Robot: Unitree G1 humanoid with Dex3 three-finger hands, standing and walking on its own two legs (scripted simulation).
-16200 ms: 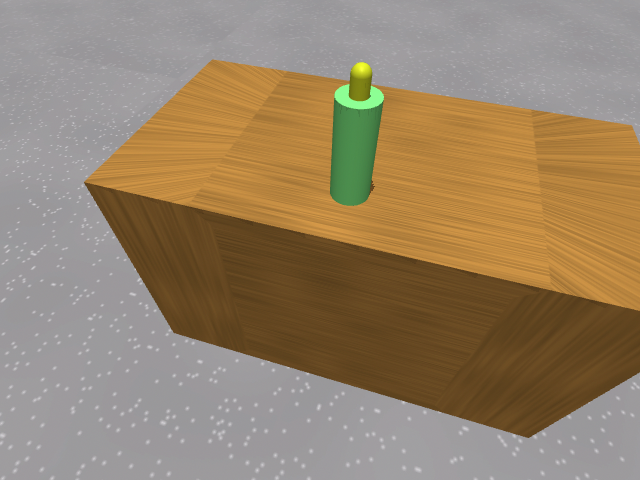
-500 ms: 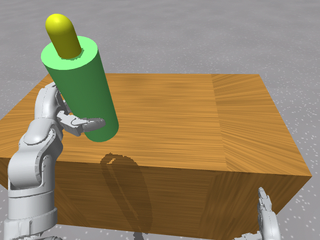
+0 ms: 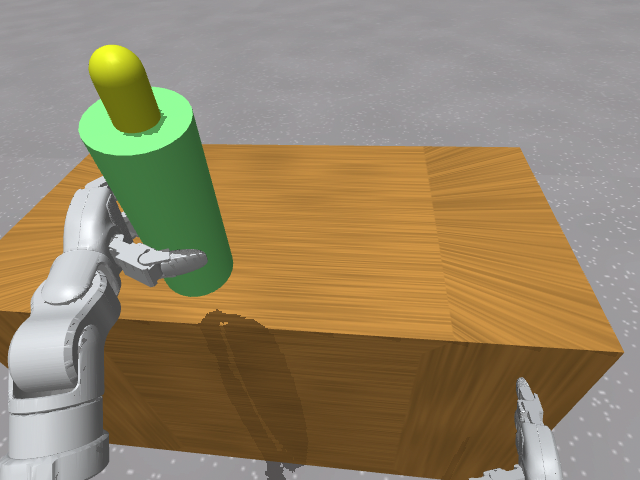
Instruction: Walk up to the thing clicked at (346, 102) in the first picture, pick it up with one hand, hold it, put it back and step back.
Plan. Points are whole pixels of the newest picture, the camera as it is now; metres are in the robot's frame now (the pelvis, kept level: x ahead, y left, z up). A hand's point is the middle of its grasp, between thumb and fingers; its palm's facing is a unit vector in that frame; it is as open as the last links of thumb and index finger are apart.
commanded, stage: hold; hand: left
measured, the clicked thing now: (167, 191) +0.31 +0.15 +0.27
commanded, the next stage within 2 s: crouch in 1.64 s
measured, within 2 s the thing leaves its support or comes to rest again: neither
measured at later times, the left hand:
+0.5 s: hand (164, 207) +0.33 +0.17 +0.24, palm faces +0.12 -0.99 -0.05, open 11.5 cm
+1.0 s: hand (155, 210) +0.32 +0.17 +0.24, palm faces +0.13 -0.99 -0.07, open 11.5 cm
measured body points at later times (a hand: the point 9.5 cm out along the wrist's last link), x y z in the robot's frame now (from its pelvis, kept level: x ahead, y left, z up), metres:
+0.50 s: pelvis +0.00 +0.00 +0.00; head -0.04 -0.03 +0.45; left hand +0.32 +0.22 +0.24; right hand +0.17 -0.25 -0.06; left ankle +0.04 +0.11 -0.73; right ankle +0.01 -0.13 -0.73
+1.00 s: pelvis +0.00 +0.00 +0.00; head -0.03 -0.03 +0.45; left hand +0.31 +0.23 +0.24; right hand +0.17 -0.25 -0.07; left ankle +0.04 +0.11 -0.73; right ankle +0.01 -0.13 -0.73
